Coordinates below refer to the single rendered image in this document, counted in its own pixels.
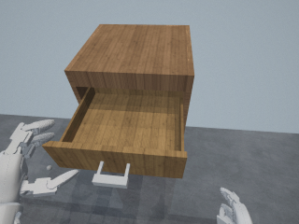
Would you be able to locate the robot left forearm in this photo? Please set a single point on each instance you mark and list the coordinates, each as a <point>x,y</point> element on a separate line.
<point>10,213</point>

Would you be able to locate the drawer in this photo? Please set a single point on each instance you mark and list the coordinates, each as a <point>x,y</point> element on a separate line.
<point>144,128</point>

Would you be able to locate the handle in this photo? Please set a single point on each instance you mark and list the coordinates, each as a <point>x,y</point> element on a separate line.
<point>112,181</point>

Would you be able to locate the cabinet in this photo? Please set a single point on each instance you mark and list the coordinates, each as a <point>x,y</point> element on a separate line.
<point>150,57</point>

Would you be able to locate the left robot hand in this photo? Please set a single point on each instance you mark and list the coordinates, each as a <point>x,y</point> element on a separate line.
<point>13,166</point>

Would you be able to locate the right robot hand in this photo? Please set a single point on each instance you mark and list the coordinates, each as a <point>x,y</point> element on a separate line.
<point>238,214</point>

